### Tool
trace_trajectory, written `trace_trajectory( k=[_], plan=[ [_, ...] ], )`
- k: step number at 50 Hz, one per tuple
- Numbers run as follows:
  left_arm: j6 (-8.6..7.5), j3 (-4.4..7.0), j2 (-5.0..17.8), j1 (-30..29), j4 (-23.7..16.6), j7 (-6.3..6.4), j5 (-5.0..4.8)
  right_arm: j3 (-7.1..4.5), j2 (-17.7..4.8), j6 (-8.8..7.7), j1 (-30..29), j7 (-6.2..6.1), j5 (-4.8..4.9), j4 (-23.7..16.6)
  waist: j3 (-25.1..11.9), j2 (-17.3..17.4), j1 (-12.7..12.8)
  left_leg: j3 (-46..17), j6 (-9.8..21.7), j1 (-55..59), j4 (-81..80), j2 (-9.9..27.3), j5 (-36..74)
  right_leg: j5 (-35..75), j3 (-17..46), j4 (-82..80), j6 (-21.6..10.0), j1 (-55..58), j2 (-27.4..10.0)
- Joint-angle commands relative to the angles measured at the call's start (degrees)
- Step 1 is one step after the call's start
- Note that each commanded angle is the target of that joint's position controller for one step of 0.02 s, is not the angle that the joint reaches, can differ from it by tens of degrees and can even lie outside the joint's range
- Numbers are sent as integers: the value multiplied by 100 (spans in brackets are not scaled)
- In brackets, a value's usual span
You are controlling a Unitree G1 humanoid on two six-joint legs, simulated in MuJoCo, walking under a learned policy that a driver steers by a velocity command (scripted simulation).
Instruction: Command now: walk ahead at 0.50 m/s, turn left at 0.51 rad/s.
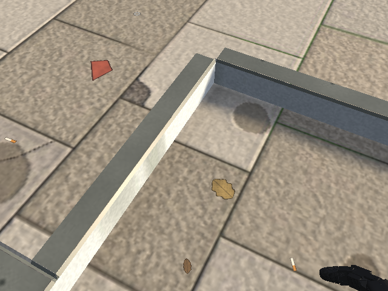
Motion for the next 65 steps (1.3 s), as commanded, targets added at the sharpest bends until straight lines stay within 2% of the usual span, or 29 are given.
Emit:
trace_trajectory(
  k=[1,2,3,4,5,6,8,12,18,23,27,28,29,30,31,33,34,38,46,51,54,55,56,57,58,59,60,62,65],
  plan=[
    [136,163,1007,312,-189,60,45,-157,-432,-124,818,-75,-74,-39,-659,-419,-558,272,315,1664,-641,-584,-574,5531,247,1457,-637,-81,-1438],
    [153,120,953,275,-291,39,57,-292,-739,-181,1854,-167,-148,267,-1228,-112,-993,-377,581,3149,-869,-262,-680,4671,118,2899,-507,-997,-1313],
    [127,-55,252,518,-669,-92,-11,-415,-1334,-190,2164,-279,-160,237,-2023,1178,-792,-3188,1201,5063,-1185,1688,-1284,331,66,4942,-242,-3224,-662],
    [117,82,771,40,-811,-113,26,-436,-1445,-85,2578,-351,50,210,-2313,934,-1083,-4961,1525,5265,-2133,2253,-1135,-868,948,5909,-142,-4217,62],
    [118,123,890,-561,-944,-114,16,-417,-1319,-48,2308,-422,77,334,-1380,384,-1013,-3759,1321,4855,-2037,1970,-482,-281,1284,5951,-224,-4804,-313],
    [62,58,715,-661,-954,-129,-23,-347,-1042,-86,1940,-449,129,361,-770,220,-788,-3005,1124,3942,-2108,1681,289,128,1337,5389,-252,-4570,-515],
    [174,32,584,-300,-733,-141,100,-238,-706,-200,1474,-436,158,405,-373,89,-264,-2057,740,2772,-2381,1121,1303,368,1378,4541,-215,-3568,-723],
    [382,52,460,-271,-583,-243,110,-224,-708,-407,1671,-395,202,613,-371,96,-135,-1421,632,2616,-2791,864,1631,890,1289,4069,-141,-3397,-631],
    [348,29,306,-1027,-714,-196,15,-159,-577,-478,2038,-475,155,916,-62,184,-305,-346,112,2780,-2649,779,3740,1922,1379,2988,-143,-3639,-299],
    [327,-68,209,-1570,-865,-182,89,-91,-502,-433,2268,-639,164,1137,-58,313,-523,67,-68,3245,-2124,836,4404,2274,911,1869,-351,-3258,19],
    [248,11,458,-600,-627,-115,142,-180,-778,-340,2107,-757,149,1127,-497,455,-154,52,-139,3599,-384,974,5603,1261,720,1271,-739,-2336,493],
    [172,55,533,-100,-502,-93,159,-214,-861,-313,1929,-749,186,1069,-701,320,161,180,-215,3374,641,816,4850,1952,865,496,-879,-1705,465],
    [112,178,975,338,-472,-59,181,-215,-859,-338,1822,-740,230,852,-1151,-235,391,358,-373,2294,2363,356,2533,4503,1961,504,-1263,-530,-450],
    [167,320,1581,99,-569,-24,98,-95,-186,-317,2557,-678,268,710,-1720,-1445,-266,128,-630,341,4276,-809,-2962,8467,4106,978,-2452,953,-2161],
    [246,338,1433,134,-587,-45,-203,-110,-428,-222,2556,-636,65,814,-2215,-554,-85,-823,-603,294,4540,-458,-2603,7357,4262,610,-2719,680,-2147],
    [424,182,786,-803,-826,1,-102,-163,-567,-145,1834,-629,72,653,-664,16,-283,-795,-678,-50,4017,-60,-1936,4677,3530,-60,-2251,-934,-1543],
    [468,132,639,-948,-866,18,-76,-190,-616,-74,1657,-630,31,572,-384,5,-366,-778,-734,0,3599,32,-1753,4187,3300,-238,-1989,-1337,-1234],
    [450,209,889,-887,-881,11,-8,-150,-351,183,1846,-625,61,528,-733,-335,-486,-679,-934,441,2837,-86,-1284,3836,2908,-277,-1645,-1692,-710],
    [606,328,1080,-776,-1063,36,15,-195,-512,279,979,-669,124,196,-626,-807,-129,-911,-1055,84,1504,-106,-1180,701,3878,-540,-1296,-1407,-554],
    [647,381,1132,-821,-1142,-4,72,-160,-542,160,988,-705,217,114,-627,-896,-131,-968,-875,672,650,-353,-1545,1174,4365,-354,-1282,-1372,-561],
    [691,394,1122,-1031,-1192,-64,42,-146,-580,64,1429,-737,300,166,-674,-943,-356,-922,-679,1575,-482,-530,-1516,1698,4578,-197,-1100,-1568,-448],
    [708,389,1097,-1149,-1217,-69,-6,-148,-586,28,1700,-764,289,223,-639,-874,-542,-888,-621,2116,-1338,-520,-1081,1419,4520,-78,-890,-1820,-269],
    [706,343,931,-1127,-1271,-55,-65,-210,-838,-15,1831,-809,239,254,-596,-535,-544,-1295,-513,2673,-2185,-31,-955,547,4247,234,-558,-2294,80],
    [691,242,451,-587,-1253,-35,-95,-291,-1349,2,1543,-851,141,99,-726,709,-151,-2731,-182,3075,-2655,1461,-1412,-566,3144,1620,-212,-2772,809],
    [668,345,853,-747,-1273,27,-1,-332,-1625,32,941,-811,42,-142,-283,1015,-189,-3564,368,2229,-2769,2213,-660,-982,2154,2727,-117,-3517,1278],
    [667,420,1184,-928,-1269,18,122,-273,-1247,34,1053,-764,56,-97,-283,553,-188,-3072,577,1975,-2454,2099,378,-780,2180,3598,-79,-3191,768],
    [689,433,1126,-802,-1163,-26,117,-177,-892,20,865,-720,122,-125,-270,392,-44,-2392,451,1932,-2262,1668,983,-475,2161,4004,-86,-3093,746],
    [795,405,986,-552,-1016,-121,80,-147,-796,23,746,-707,139,-225,-339,676,4,-1497,245,2269,-2038,1143,1706,-120,1982,4715,10,-3233,730],
    [866,337,895,-834,-1107,-192,20,-163,-835,32,1227,-698,128,-151,-394,702,-277,-1133,315,2906,-1830,1110,2472,-73,1751,4643,207,-3547,608]
  ],
)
